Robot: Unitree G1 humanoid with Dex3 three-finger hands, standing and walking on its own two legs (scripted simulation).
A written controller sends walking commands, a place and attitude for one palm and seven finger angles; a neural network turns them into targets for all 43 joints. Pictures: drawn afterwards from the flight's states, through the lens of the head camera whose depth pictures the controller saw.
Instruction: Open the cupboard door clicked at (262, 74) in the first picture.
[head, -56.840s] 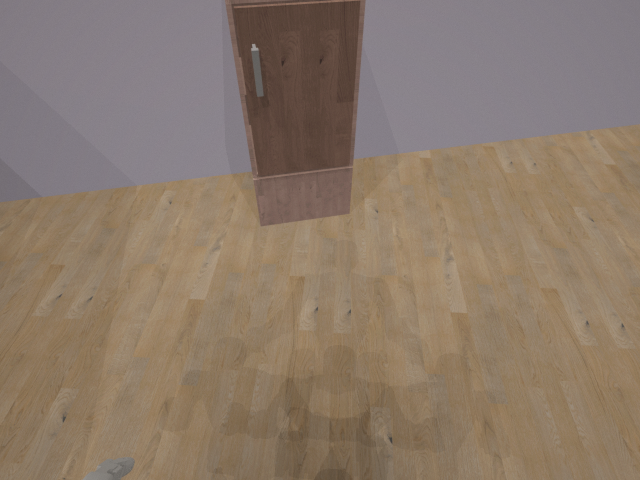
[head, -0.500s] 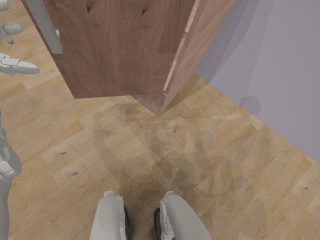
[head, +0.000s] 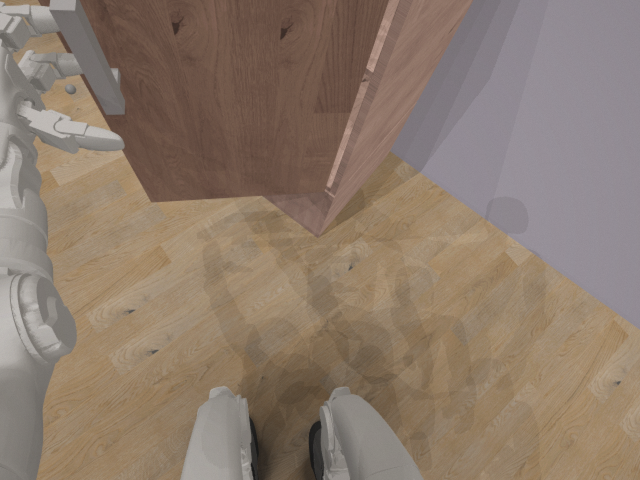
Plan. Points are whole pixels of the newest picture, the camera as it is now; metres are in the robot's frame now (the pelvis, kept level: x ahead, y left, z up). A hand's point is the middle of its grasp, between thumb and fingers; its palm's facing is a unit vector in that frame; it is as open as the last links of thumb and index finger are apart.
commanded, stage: slide the fingers in behind the handle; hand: left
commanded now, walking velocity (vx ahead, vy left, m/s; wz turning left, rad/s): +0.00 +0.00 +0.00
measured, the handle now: (94, 48) +0.60 +0.21 +0.07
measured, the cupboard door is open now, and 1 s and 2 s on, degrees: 46 45 45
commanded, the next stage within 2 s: close the thumb around the handle in 1.10 s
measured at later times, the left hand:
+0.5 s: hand (102, 87) +0.55 +0.20 +0.06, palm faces +0.08 -1.00 -0.02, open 14.0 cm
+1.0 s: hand (105, 89) +0.55 +0.19 +0.06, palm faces +0.07 -1.00 -0.01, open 14.0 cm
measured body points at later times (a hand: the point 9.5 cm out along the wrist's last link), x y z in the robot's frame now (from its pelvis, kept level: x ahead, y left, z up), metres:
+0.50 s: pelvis +0.00 -0.01 +0.00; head +0.17 +0.02 +0.41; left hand +0.54 +0.25 +0.07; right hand -0.01 -0.27 -0.11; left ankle +0.04 +0.08 -0.62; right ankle +0.00 -0.11 -0.62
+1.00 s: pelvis +0.00 +0.00 +0.00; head +0.17 +0.03 +0.42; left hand +0.54 +0.25 +0.07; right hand -0.01 -0.26 -0.10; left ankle +0.04 +0.08 -0.62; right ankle +0.00 -0.11 -0.62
